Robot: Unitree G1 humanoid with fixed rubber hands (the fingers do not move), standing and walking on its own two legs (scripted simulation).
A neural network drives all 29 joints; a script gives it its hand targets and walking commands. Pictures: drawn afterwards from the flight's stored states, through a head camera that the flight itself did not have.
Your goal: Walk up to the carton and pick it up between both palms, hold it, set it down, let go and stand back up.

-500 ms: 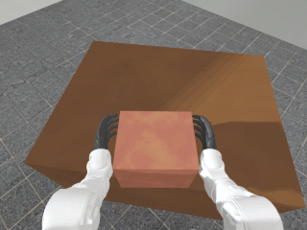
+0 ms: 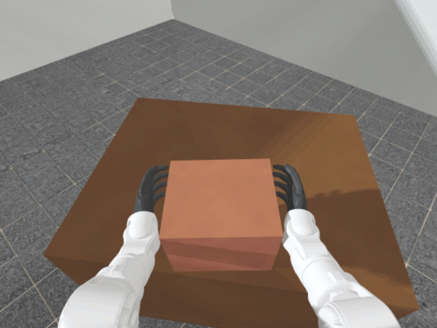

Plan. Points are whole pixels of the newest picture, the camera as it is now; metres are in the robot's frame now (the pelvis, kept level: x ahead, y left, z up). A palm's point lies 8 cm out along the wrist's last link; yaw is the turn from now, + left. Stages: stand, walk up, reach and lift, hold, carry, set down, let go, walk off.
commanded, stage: reach and lift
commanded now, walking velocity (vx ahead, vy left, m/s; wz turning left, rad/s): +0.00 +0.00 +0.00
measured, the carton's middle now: (221, 215) +0.37 -0.01 -0.01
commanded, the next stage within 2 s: none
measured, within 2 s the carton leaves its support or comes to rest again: neither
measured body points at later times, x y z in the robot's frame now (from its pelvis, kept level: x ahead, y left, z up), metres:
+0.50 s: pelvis +0.01 -0.01 +0.02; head +0.02 -0.01 +0.47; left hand +0.40 +0.13 +0.07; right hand +0.37 -0.17 +0.07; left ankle +0.00 +0.10 -0.72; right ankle +0.01 -0.12 -0.72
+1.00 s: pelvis +0.00 -0.01 +0.03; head -0.02 +0.02 +0.48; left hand +0.38 +0.13 +0.14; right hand +0.36 -0.17 +0.13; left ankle +0.00 +0.10 -0.72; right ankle +0.01 -0.12 -0.72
